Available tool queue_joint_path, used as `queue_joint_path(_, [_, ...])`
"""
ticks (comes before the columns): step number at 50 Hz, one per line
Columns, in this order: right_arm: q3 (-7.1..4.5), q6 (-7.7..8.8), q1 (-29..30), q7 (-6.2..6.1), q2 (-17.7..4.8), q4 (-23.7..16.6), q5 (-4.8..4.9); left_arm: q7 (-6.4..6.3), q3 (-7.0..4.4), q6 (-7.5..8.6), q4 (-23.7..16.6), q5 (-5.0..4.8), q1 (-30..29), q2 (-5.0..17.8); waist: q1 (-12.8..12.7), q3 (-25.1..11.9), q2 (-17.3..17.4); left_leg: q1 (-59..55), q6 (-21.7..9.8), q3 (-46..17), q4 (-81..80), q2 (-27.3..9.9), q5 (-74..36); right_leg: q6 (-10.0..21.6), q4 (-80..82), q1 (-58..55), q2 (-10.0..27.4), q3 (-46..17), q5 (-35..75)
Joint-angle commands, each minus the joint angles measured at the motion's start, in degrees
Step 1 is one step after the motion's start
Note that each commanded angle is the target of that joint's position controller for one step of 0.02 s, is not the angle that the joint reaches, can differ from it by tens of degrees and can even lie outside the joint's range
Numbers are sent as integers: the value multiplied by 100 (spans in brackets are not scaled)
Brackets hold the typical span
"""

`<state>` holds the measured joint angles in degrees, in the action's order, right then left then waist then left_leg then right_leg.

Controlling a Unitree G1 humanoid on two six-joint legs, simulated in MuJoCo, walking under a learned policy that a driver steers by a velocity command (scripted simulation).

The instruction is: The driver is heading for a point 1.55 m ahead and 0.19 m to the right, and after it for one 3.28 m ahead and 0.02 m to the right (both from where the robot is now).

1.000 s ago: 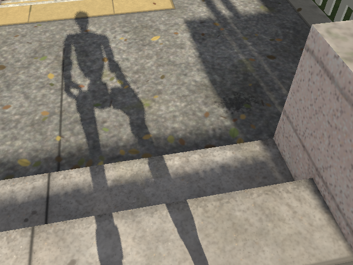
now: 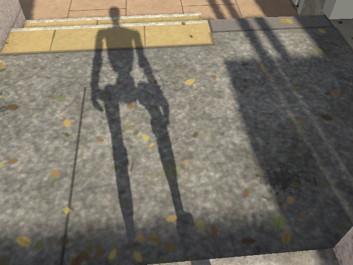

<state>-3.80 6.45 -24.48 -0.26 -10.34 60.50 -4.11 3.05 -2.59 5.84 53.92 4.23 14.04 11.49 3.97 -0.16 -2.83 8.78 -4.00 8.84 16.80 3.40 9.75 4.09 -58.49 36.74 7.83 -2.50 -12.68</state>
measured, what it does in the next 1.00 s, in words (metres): goes down: right foot 0.16 m lower, then left foot 0.16 m lower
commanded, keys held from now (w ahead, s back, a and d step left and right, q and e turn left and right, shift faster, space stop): w+e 0.32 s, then w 0.14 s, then w+q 0.54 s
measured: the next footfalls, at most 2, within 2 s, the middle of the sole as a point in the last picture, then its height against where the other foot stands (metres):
right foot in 0.44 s outside the picture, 0.16 m lower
left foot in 1.00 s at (174, 227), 0.16 m lower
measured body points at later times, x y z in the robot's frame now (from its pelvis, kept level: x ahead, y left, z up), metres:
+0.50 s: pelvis +0.30 -0.14 -0.16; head +0.33 -0.17 +0.29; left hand +0.51 +0.03 -0.29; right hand +0.06 -0.24 -0.28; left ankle +0.04 +0.09 -0.67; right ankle +0.35 -0.26 -0.90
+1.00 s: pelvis +0.63 -0.13 -0.29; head +0.66 -0.11 +0.16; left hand +0.49 +0.06 -0.43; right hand +0.79 -0.35 -0.41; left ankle +0.78 -0.02 -1.02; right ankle +0.35 -0.26 -0.89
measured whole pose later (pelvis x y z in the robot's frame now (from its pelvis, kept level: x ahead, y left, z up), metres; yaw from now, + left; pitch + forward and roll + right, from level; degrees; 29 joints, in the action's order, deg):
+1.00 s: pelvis +0.63 -0.13 -0.29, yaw -3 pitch +1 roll -7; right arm -0.8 3.1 -5.2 3.8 -12.0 50.3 -0.8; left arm -1.3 -0.3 4.0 61.9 1.8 32.9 6.9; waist -7.6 1.8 4.3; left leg 26.9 -5.9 1.1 24.1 -8.4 -19.0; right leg -7.5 -57.6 -2.3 8.3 16.8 -50.9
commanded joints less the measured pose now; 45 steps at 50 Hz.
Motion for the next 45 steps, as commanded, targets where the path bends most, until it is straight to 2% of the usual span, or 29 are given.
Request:
queue_joint_path(1, [61,153,-195,50,-258,-161,-180,124,91,-93,-181,-1,356,-162,-226,182,430,475,-1083,-512,-872,-1805,-1928,-59,377,-97,239,-100,1111])
queue_joint_path(2, [87,141,-293,-1,-204,-129,-333,197,147,-95,-22,40,770,-236,-298,168,508,449,-1051,-442,-524,-1781,-1673,-43,-130,-70,220,-181,1705])
queue_joint_path(3, [135,130,-324,-3,-126,-119,-351,232,118,-95,-49,42,734,-117,-279,234,389,383,-1072,-387,-409,-1846,-1583,-37,-108,186,201,-226,1873])
queue_joint_path(5, [256,142,-777,-58,100,181,-337,174,119,-103,-374,36,26,-1,-79,452,274,-509,-1040,-588,-105,-2136,-1467,-54,440,1247,431,-766,2422])
queue_joint_path(6, [305,171,-1151,-139,94,210,-219,112,110,-99,-444,79,-232,-2,96,446,280,-1265,-955,-484,75,-2020,-1371,-68,1232,1776,342,-646,2987])
queue_joint_path(9, [383,154,-1923,-167,117,487,-262,112,162,-158,-631,9,-838,-172,364,634,522,-1703,-924,-493,354,-2183,-1591,-61,1651,2121,349,-348,3256])
queue_joint_path(11, [489,143,-1357,-114,202,215,-197,160,205,-150,-589,-19,-892,-187,222,676,430,-123,-592,244,516,-1568,-528,96,2644,328,214,165,4371])
queue_joint_path(13, [491,110,-1260,-37,86,148,-274,136,148,-282,-655,18,-906,-32,165,923,554,636,-552,211,556,-1696,407,96,2288,-538,102,312,3930])
queue_joint_path(15, [459,92,-1544,-116,-25,289,-96,101,137,-382,-768,142,-1202,60,295,1294,295,-381,-476,-7,923,-2044,473,53,3102,257,256,242,3293])
queue_joint_path(17, [401,-58,-2072,-254,-92,539,66,76,255,-386,-785,191,-1621,-178,667,1460,228,-1344,-453,-254,1191,-2208,511,-45,4032,735,332,277,3016])
queue_joint_path(19, [361,-241,-2207,-308,-141,579,-32,41,305,-299,-586,220,-1667,-237,770,1381,131,-1456,-355,-315,1452,-2147,426,-88,4446,225,258,310,3297])
queue_joint_path(20, [343,-298,-2172,-260,-155,570,-80,-17,227,-239,-357,159,-1368,-45,629,1107,-10,-1363,-263,-234,1830,-2045,195,-82,4436,-440,112,445,3409])
queue_joint_path(22, [304,-387,-1858,56,-437,425,-303,-84,-211,-75,317,-70,695,862,-376,61,-331,105,190,393,3717,-1510,-217,139,3954,-3988,-343,961,4088])
queue_joint_path(23, [513,-380,-2696,341,257,561,-431,-15,-451,-78,545,-74,2046,1593,-575,-1636,-764,1840,635,351,5545,-1227,1467,1053,1525,-7400,321,363,6352])
queue_joint_path(24, [553,-285,-2942,539,139,502,-186,143,-448,-128,908,-35,3395,1588,-1178,-3396,-879,2344,824,-130,8011,-683,3976,2195,1249,-9034,1605,-949,7083])
queue_joint_path(25, [350,-129,-1323,586,-407,-77,139,116,-416,-186,1162,54,3941,1204,-1840,-2624,-405,3904,732,-491,9184,-521,4265,1955,2096,-8764,1642,-1636,4763])
queue_joint_path(26, [326,72,59,508,-430,-529,318,6,-436,-147,1147,-83,3226,1258,-1790,-1057,-438,4974,596,-600,9182,-888,3840,1527,2815,-7016,1453,-1560,2805])
queue_joint_path(27, [263,127,296,466,-680,-507,287,-27,-368,-156,897,-1,2311,1038,-1416,-366,23,4511,491,-782,8717,-1348,3371,1319,3125,-5139,1395,-1130,3090])
queue_joint_path(28, [303,159,-53,364,-414,-570,193,-13,-276,-188,738,65,1934,809,-907,-277,106,3705,403,-1140,7810,-1604,2799,1470,3126,-3880,1674,-1185,3623])
queue_joint_path(29, [300,124,-93,291,-223,-542,251,35,-260,-135,697,120,1698,745,-551,247,86,3280,299,-1044,7824,-1514,2741,1567,3274,-2641,1729,-971,3685])
queue_joint_path(30, [405,80,-329,245,183,-538,17,-57,13,41,412,74,1017,9,-170,298,399,2730,-53,-1508,6276,-1739,1144,1289,3816,-1668,1448,-619,2608])
queue_joint_path(31, [378,46,-308,245,386,-409,-104,-96,101,173,218,-62,691,-154,-139,633,459,2293,-147,-1411,5093,-1665,308,1272,4385,-834,1262,-351,1704])
queue_joint_path(32, [382,-20,-381,257,450,-397,-103,-114,37,261,139,-75,682,134,-89,496,35,2161,-243,-1257,4695,-1497,30,1312,4557,-1023,1064,-131,1277])
queue_joint_path(33, [333,-58,-280,302,183,-486,-178,-102,53,253,173,-58,755,139,-48,432,31,2230,-282,-1298,4549,-1487,30,1350,4632,-1117,1220,-147,1348])
queue_joint_path(36, [341,-20,-257,497,97,-657,-141,-122,58,208,4,312,590,172,9,288,217,2166,-344,-1321,4383,-1413,-1105,1120,3799,-1239,1013,529,1602])
queue_joint_path(37, [407,-29,492,513,130,-903,-184,-291,171,253,283,316,1038,-200,-420,488,458,3650,-217,-1936,3333,-1804,-2419,910,3456,-2468,1130,478,761])
queue_joint_path(38, [381,-45,1033,504,-33,-1105,-155,-372,253,255,439,262,1620,-244,-708,591,336,4190,-122,-1831,2889,-1813,-2806,939,3233,-3077,1225,382,560])
queue_joint_path(41, [338,-188,1588,453,-252,-1276,10,-266,319,207,478,422,1794,29,-784,748,162,2338,-142,-1119,2041,-1434,-4077,586,3093,-1717,834,1067,-684])
queue_joint_path(45, [305,-315,2458,435,-431,-1553,-234,-302,212,95,576,124,2108,310,-1105,1403,158,2779,-198,-876,1140,-1360,-3199,328,2728,-2700,1147,752,-1224])
Velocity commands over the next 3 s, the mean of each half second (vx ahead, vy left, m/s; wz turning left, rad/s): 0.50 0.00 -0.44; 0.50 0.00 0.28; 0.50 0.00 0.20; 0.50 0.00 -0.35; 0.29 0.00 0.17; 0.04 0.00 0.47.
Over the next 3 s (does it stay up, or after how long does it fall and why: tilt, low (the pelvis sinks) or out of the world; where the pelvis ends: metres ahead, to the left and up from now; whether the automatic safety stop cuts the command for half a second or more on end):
stays up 1.47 -0.16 -0.31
